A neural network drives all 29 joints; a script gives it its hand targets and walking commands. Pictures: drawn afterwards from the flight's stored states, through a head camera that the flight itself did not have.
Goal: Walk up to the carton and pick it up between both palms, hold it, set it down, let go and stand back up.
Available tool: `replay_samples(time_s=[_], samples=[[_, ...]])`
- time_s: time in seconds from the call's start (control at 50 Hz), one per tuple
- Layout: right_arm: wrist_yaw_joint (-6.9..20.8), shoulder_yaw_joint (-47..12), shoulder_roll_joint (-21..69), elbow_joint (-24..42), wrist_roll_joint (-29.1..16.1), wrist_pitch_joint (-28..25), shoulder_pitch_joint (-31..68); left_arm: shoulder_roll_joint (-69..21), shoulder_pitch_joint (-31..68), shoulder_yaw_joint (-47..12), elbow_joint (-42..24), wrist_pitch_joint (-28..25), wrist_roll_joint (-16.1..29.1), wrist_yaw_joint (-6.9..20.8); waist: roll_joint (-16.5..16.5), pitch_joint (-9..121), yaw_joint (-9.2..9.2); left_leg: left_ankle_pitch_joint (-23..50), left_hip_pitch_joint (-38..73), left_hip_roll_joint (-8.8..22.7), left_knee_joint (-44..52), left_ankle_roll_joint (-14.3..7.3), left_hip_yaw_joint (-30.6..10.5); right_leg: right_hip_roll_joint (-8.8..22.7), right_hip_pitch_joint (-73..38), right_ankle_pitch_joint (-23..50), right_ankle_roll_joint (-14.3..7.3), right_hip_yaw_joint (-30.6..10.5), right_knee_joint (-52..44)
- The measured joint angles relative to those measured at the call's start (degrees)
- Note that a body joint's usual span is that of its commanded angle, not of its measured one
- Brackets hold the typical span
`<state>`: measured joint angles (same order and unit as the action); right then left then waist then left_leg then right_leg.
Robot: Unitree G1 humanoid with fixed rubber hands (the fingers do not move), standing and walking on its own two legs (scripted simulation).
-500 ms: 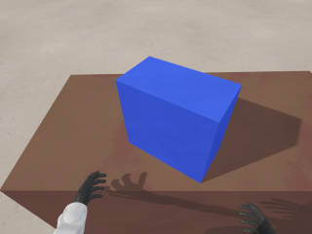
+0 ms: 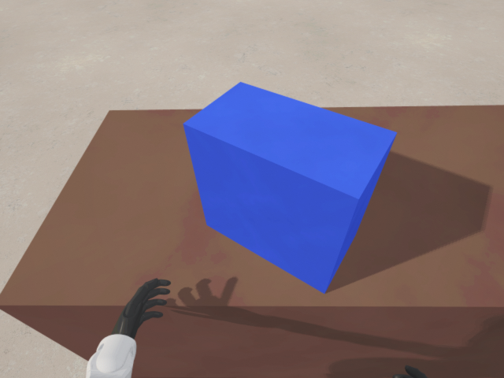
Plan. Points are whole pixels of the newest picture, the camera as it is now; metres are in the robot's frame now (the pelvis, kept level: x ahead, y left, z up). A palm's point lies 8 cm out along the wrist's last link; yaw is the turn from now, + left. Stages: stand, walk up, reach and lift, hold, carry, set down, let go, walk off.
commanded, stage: stand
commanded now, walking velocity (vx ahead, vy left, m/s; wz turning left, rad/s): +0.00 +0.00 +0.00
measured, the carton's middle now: (282, 188) +0.44 -0.03 +0.04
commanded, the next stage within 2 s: none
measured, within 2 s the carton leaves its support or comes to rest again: neither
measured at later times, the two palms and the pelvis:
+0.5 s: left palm (129, 327) +0.21 +0.23 -0.03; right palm out of the picture +0.09 -0.26 -0.11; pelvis +0.00 +0.00 +0.00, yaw +0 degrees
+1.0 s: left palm (129, 327) +0.21 +0.23 -0.03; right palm out of the picture +0.09 -0.26 -0.11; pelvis +0.00 +0.00 +0.00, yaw +0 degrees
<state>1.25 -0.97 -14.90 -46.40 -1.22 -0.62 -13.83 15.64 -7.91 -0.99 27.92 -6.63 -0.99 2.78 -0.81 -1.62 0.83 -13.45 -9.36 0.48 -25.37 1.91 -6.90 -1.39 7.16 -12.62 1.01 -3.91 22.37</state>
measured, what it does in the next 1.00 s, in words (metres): stands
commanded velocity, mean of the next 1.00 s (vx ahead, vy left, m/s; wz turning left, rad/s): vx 0.00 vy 0.00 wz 0.00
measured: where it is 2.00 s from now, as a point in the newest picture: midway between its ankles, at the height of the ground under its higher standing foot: outside the picture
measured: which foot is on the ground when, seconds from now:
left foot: down 0.00-1.00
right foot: down 0.00-1.00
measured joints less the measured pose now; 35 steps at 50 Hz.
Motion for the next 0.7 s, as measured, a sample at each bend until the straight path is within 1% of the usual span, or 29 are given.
replay_samples(time_s=[0.7], samples=[[0.0, 1.14, 0.0, -2.92, 0.0, 0.12, 1.97, 0.0, 0.0, 0.0, 0.0, 0.0, 0.07, -0.15, 0.02, 0.0, 0.0, 0.0, 0.0, 0.0, 0.0, -0.03, 0.0, 0.0, 0.0, 0.0, -0.05, 0.0, 0.0]])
